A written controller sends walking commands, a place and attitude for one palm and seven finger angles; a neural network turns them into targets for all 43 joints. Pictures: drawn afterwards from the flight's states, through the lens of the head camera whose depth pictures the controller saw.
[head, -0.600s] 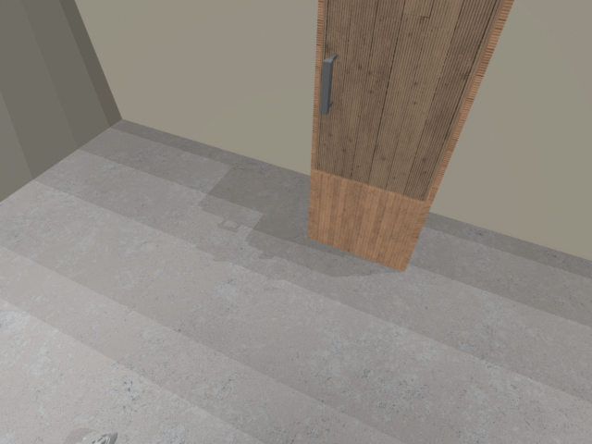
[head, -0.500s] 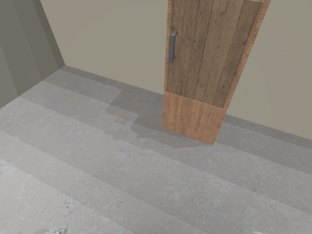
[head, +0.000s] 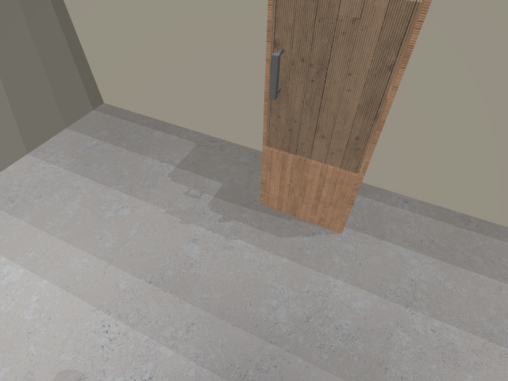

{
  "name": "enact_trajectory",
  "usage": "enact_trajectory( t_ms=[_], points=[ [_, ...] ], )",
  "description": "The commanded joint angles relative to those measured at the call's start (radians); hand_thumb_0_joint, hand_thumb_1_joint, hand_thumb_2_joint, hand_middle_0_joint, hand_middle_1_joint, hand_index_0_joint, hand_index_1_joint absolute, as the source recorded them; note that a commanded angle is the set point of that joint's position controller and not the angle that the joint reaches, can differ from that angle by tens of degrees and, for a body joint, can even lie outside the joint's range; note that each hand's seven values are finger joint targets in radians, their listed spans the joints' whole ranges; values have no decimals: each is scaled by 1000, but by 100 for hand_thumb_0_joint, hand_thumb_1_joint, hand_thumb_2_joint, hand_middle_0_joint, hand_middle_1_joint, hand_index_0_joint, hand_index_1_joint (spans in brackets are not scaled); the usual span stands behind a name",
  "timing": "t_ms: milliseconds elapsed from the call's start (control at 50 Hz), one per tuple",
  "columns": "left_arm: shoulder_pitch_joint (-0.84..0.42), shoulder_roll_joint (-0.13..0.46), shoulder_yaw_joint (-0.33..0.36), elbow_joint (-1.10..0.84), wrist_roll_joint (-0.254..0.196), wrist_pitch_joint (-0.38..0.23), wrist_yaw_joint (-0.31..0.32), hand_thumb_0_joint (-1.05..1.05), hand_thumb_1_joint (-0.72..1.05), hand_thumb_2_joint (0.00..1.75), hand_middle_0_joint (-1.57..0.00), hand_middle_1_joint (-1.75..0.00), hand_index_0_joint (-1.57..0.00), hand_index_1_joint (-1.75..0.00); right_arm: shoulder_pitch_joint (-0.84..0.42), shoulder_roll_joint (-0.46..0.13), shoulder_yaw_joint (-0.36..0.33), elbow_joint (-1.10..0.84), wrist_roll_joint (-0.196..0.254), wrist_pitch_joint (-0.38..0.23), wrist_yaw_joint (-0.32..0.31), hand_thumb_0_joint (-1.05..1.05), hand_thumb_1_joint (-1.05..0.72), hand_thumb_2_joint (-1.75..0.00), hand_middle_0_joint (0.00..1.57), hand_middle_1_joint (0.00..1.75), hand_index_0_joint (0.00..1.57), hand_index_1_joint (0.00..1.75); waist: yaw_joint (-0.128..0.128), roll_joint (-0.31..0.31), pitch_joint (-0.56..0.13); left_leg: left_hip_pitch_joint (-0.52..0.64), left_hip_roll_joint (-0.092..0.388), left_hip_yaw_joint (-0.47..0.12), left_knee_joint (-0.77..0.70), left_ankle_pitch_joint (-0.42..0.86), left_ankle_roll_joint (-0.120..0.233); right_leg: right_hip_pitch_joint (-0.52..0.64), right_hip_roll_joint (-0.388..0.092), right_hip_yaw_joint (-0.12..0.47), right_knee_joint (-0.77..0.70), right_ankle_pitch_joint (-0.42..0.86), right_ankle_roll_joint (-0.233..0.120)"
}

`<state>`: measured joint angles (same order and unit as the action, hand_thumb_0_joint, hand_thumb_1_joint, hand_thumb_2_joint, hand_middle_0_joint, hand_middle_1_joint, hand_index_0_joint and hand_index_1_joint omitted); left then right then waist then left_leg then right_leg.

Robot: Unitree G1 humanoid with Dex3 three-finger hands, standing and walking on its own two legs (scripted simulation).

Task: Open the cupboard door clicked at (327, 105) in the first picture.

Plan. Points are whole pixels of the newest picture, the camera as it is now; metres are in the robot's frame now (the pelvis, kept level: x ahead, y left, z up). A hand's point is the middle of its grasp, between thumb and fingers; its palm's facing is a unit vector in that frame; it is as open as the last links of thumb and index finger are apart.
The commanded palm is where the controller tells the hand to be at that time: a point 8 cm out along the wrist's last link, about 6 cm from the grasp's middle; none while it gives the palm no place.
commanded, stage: stand and wait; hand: left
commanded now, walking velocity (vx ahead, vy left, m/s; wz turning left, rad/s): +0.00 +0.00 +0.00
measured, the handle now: (277, 74) +1.03 -0.02 -0.01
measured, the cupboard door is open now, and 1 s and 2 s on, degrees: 0 0 0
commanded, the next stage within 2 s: look at it before walking up in 0.28 s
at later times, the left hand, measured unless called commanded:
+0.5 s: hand out of the picture +0.07 +0.24 -0.15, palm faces -0.03 -0.94 -0.33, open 7.4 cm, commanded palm none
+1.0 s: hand out of the picture +0.07 +0.25 -0.15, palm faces -0.02 -0.94 -0.34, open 7.4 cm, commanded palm none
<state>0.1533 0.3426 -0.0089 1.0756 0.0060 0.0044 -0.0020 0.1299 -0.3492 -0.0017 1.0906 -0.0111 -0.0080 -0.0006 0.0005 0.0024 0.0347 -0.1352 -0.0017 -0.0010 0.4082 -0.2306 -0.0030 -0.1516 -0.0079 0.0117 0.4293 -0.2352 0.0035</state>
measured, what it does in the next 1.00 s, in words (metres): stands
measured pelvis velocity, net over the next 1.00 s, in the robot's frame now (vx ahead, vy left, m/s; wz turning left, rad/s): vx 0.00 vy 0.00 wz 0.00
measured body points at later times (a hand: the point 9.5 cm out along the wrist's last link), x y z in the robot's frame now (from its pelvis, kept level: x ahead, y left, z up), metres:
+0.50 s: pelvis -0.01 +0.00 +0.00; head -0.01 +0.00 +0.45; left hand +0.07 +0.29 -0.13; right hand +0.07 -0.30 -0.13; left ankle +0.00 +0.12 -0.74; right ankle +0.00 -0.12 -0.74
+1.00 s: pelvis +0.00 +0.00 +0.00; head +0.00 +0.00 +0.45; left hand +0.07 +0.30 -0.13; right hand +0.08 -0.30 -0.13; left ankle +0.00 +0.12 -0.74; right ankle +0.00 -0.12 -0.74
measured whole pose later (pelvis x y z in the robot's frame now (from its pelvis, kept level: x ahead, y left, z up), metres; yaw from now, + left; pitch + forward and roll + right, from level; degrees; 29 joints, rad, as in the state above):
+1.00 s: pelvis +0.00 +0.00 +0.00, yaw +0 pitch -2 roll +0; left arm 0.14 0.34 -0.01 1.09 0.01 0.00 0.00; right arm 0.11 -0.35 0.00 1.11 -0.01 -0.01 0.00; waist 0.01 0.00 0.04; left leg -0.12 0.00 0.00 0.36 -0.21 0.00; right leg -0.14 -0.01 0.01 0.38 -0.21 0.00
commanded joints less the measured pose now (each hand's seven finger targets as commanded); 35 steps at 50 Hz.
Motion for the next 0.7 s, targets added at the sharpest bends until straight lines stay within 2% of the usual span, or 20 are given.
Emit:
enact_trajectory(
  t_ms=[0, 120, 280, 380, 440, 500, 620, 680],
  points=[
    [-64, 208, 45, -71, 3, -33, 15, 0, 90, 90, -20, -30, -20, -30, -65, -193, -37, -63, 2, -24, -12, 0, -90, -90, 20, 30, 20, 30, -1, -16, -58, -8, 112, -84, -77, 129, 31, 3, -115, 100, -89, 139, -39],
    [-66, 208, 44, -63, 4, -31, 13, 0, 90, 90, -20, -30, -20, -30, -59, -194, -36, -49, 0, -21, -10, 0, -90, -90, 20, 30, 20, 30, 1, -20, -25, -23, 108, -90, -91, 70, 30, -30, -114, 113, -120, 34, -38],
    [-64, 206, 44, -64, 5, -33, 13, 0, 90, 90, -20, -30, -20, -30, -50, -196, -36, -44, 1, -25, -10, 0, -90, -90, 20, 30, 20, 30, 0, -16, -55, -11, 115, -93, -89, 108, 31, -12, -112, 106, -111, 82, -37],
    [-66, 203, 43, -62, 5, -32, 13, 0, 90, 90, -20, -30, -20, -30, -52, -196, -35, -42, 2, -26, -10, 0, -90, -90, 20, 30, 20, 30, 1, -18, -41, -14, 117, -96, -96, 111, 31, -15, -108, 100, -109, 90, -35],
    [-63, 202, 44, -61, 5, -32, 13, 0, 90, 90, -20, -30, -20, -30, -57, -194, -35, -40, 2, -26, -10, 0, -90, -90, 20, 30, 20, 30, 1, -4, -43, -11, 118, -94, -99, 107, 30, -14, -110, 102, -111, 88, -34],
    [-64, 202, 44, -61, 6, -33, 14, 0, 90, 90, -20, -30, -20, -30, -54, -196, -35, -41, 2, -28, -11, 0, -90, -90, 20, 30, 20, 30, 0, -12, -60, -1, 119, -94, -96, 143, 30, 1, -112, 96, -102, 131, -34],
    [-65, 203, 43, -59, 5, -34, 14, 0, 90, 90, -20, -30, -20, -30, -62, -195, -35, -43, 4, -26, -11, 0, -90, -90, 20, 30, 20, 30, -1, -12, -46, 3, 119, -94, -98, 139, 29, -4, -113, 97, -110, 136, -33],
    [-60, 204, 44, -58, 6, -35, 14, 0, 90, 90, -20, -30, -20, -30, -60, -196, -36, -43, 4, -25, -11, 0, -90, -90, 20, 30, 20, 30, -1, -10, -60, 13, 119, -94, -96, 143, 29, 0, -112, 100, -113, 138, -34]
  ],
)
